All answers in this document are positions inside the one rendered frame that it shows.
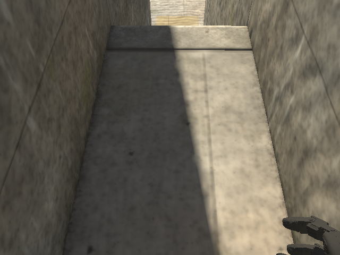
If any robot right hand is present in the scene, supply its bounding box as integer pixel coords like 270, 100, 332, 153
276, 216, 340, 255

